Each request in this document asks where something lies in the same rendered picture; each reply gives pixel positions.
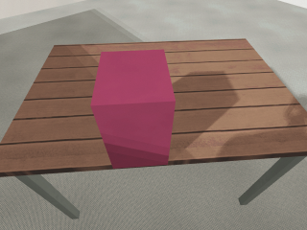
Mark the table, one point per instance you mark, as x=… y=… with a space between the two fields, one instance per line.
x=230 y=106

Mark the carton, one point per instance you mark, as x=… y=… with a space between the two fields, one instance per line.
x=133 y=103

